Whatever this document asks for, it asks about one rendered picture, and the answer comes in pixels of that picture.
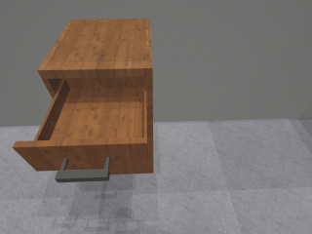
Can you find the drawer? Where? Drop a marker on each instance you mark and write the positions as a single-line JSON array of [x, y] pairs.
[[88, 120]]

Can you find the cabinet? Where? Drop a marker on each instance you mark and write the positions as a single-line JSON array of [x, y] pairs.
[[104, 48]]

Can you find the handle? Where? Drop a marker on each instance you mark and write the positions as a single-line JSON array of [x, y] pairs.
[[83, 175]]

